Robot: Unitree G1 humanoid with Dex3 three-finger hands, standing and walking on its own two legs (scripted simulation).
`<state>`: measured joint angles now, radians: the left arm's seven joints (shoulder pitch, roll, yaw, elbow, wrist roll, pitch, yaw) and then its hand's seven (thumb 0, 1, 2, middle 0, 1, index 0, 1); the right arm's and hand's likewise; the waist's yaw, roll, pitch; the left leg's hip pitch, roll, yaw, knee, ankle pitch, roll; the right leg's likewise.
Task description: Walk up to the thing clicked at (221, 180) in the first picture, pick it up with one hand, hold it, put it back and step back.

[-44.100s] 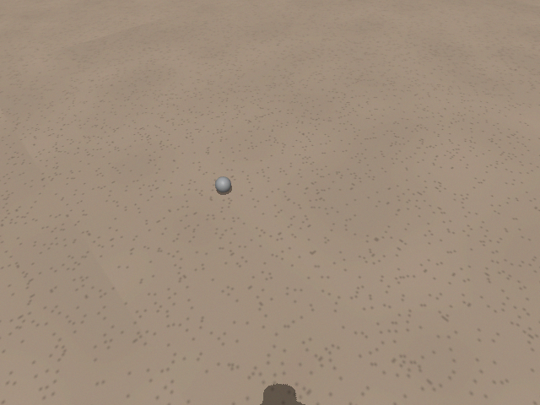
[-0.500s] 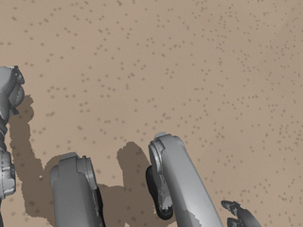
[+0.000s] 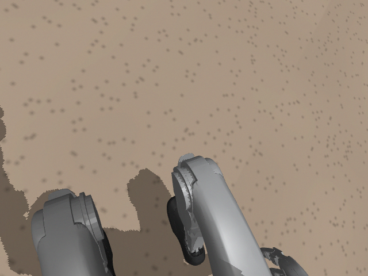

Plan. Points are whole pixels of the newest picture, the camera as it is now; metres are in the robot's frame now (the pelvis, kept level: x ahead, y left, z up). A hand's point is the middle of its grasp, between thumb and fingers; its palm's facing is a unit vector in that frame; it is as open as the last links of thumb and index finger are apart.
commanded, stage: lower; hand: left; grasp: from above
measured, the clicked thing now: out of the picture +0.51 +0.32 -0.18
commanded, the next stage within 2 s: rest in 0.46 s
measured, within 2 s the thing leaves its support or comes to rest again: neither
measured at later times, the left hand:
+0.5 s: hand out of the picture +0.49 +0.32 -0.21, palm faces -0.47 -0.09 -0.88, open 9.9 cm
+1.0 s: hand out of the picture +0.50 +0.31 -0.25, palm faces -0.47 -0.10 -0.88, open 9.9 cm
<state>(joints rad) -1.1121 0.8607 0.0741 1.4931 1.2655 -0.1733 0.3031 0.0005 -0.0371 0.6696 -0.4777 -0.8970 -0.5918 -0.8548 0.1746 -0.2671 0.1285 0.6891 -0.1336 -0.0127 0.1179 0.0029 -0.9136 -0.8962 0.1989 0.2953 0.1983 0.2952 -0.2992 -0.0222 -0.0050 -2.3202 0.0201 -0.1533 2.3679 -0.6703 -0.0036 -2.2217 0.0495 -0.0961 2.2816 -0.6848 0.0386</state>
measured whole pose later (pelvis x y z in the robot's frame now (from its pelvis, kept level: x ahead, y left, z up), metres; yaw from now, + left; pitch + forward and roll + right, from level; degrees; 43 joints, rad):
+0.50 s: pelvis +0.00 +0.00 -0.02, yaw -2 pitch +33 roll -11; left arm -1.13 0.93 0.08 1.54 1.29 -0.20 0.34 0.00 -0.05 0.66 -0.50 -0.88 -0.61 -0.84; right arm 0.15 -0.28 0.19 0.65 -0.16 -0.02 0.12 0.00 -0.92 -0.90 0.20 0.30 0.20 0.30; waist -0.33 -0.06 0.06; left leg -2.37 0.01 -0.19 2.45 -0.68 0.00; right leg -2.25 0.06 -0.12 2.34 -0.69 0.04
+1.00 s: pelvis +0.00 +0.00 -0.03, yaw -4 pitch +32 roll -13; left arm -1.13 1.00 0.09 1.61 1.29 -0.20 0.43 0.00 -0.06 0.67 -0.50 -0.88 -0.62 -0.84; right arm 0.13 -0.30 0.26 0.63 -0.19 -0.08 0.13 0.00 -0.91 -0.89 0.20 0.30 0.20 0.30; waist -0.36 -0.10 0.12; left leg -2.37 0.02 -0.22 2.49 -0.70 -0.01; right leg -2.25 0.07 -0.15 2.35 -0.69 0.05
